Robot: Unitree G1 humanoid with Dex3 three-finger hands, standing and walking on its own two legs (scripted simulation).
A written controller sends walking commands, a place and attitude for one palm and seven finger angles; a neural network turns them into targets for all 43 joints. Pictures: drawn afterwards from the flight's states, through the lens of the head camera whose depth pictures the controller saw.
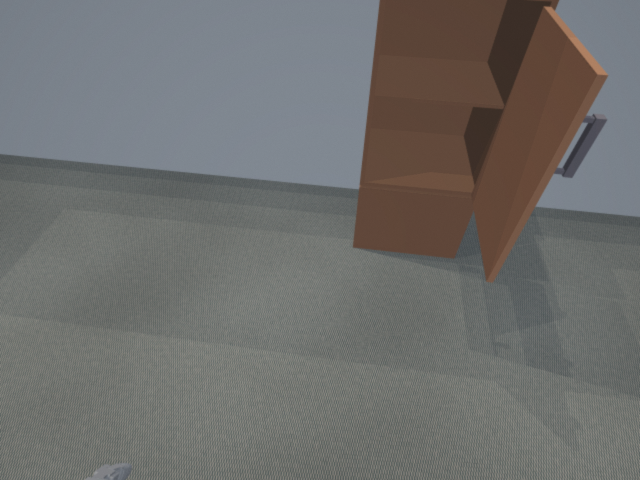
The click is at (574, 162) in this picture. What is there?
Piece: cupboard door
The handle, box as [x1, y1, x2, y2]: [554, 114, 607, 177]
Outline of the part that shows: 603,114 593,114 591,116 586,116 584,118 583,122 588,123 563,167 557,168 554,173 561,173 563,176 571,177 607,119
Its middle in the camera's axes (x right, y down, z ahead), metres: +0.53 -0.19 +0.82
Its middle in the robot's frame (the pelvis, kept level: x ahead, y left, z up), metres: +0.77 -0.49 +0.03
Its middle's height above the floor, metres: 0.79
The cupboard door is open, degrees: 89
